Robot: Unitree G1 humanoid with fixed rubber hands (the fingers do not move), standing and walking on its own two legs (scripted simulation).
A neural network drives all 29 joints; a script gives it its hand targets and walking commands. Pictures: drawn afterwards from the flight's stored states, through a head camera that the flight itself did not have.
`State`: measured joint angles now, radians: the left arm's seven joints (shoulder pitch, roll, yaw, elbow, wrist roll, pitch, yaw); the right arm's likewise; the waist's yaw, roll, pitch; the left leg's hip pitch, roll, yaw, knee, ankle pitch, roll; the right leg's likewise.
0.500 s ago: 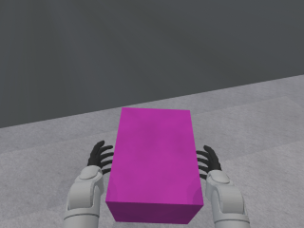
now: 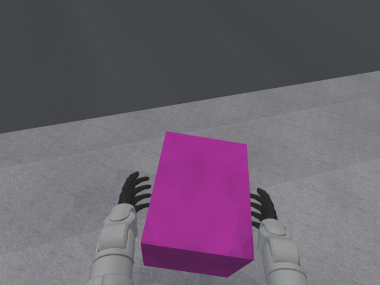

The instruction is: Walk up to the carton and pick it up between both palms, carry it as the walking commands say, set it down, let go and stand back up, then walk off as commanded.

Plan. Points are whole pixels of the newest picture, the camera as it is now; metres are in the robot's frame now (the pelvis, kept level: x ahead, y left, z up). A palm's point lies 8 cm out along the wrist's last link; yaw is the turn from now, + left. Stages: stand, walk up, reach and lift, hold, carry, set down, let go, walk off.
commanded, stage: set down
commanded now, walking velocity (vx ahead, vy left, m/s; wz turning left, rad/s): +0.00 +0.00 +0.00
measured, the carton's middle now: (196, 203) +0.37 +0.00 -0.10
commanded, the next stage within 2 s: none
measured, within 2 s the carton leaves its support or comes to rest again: neither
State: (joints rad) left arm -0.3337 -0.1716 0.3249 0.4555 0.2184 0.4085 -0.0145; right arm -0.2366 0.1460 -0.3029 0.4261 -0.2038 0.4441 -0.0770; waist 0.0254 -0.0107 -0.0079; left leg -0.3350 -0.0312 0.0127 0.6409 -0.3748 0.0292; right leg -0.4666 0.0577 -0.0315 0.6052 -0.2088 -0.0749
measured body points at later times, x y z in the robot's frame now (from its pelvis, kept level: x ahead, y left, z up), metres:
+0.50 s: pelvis -0.02 -0.01 -0.04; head +0.13 -0.01 +0.38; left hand +0.31 +0.13 -0.12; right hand +0.29 -0.17 -0.14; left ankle -0.03 +0.10 -0.72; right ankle +0.06 -0.08 -0.72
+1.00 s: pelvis -0.07 -0.02 -0.09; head +0.18 -0.04 +0.28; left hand +0.34 +0.14 -0.20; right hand +0.33 -0.16 -0.22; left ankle -0.03 +0.10 -0.72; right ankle +0.06 -0.08 -0.72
